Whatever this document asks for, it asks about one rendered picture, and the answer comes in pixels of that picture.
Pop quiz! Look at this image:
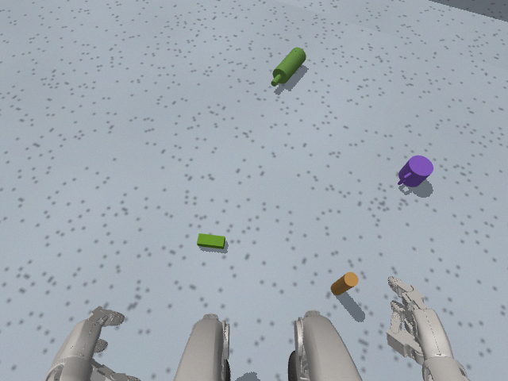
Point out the left robot hand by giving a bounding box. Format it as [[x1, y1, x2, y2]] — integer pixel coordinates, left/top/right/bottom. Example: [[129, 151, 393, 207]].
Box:
[[52, 306, 140, 381]]

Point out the left robot arm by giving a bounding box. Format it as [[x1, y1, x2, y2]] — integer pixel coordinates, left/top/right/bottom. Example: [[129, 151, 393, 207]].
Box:
[[44, 357, 93, 381]]

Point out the right robot hand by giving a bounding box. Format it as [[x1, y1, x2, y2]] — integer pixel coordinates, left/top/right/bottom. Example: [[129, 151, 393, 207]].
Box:
[[386, 276, 454, 365]]

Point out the right robot arm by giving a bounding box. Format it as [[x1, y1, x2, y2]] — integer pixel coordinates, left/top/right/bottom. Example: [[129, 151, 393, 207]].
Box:
[[422, 356, 471, 381]]

